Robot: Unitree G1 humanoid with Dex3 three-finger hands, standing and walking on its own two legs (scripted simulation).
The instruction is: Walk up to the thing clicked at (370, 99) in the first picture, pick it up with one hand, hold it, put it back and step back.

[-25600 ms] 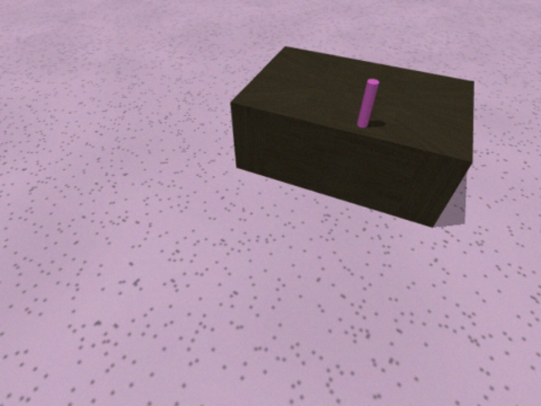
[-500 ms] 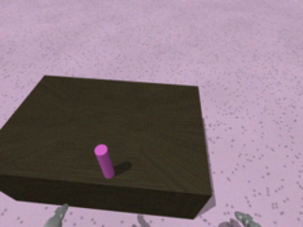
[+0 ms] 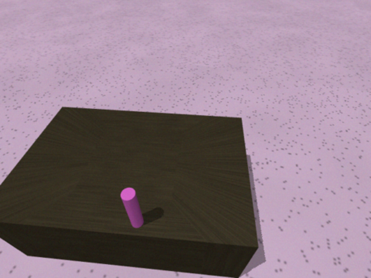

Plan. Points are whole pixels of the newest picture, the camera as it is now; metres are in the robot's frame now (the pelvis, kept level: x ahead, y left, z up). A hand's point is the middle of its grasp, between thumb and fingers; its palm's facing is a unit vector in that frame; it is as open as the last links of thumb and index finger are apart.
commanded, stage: stand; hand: left
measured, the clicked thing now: (133, 209) +0.41 +0.20 -0.25
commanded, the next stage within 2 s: step back in 1.90 s
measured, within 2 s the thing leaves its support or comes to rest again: neither
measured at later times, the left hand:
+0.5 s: hand out of the picture +0.06 +0.24 -0.15, palm faces -0.04 -0.94 -0.34, open 7.4 cm
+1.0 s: hand out of the picture +0.09 +0.24 -0.15, palm faces -0.04 -0.94 -0.34, open 7.4 cm
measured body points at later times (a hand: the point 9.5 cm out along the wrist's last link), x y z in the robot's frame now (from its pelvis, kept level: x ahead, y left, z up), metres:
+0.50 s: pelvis +0.00 -0.01 +0.01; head +0.00 -0.02 +0.46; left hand +0.06 +0.29 -0.13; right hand +0.05 -0.30 -0.14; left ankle +0.02 +0.13 -0.74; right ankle +0.02 -0.13 -0.74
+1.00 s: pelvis +0.02 -0.01 +0.01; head +0.02 -0.02 +0.46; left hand +0.09 +0.29 -0.12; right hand +0.08 -0.31 -0.13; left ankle +0.02 +0.13 -0.74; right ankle +0.02 -0.13 -0.74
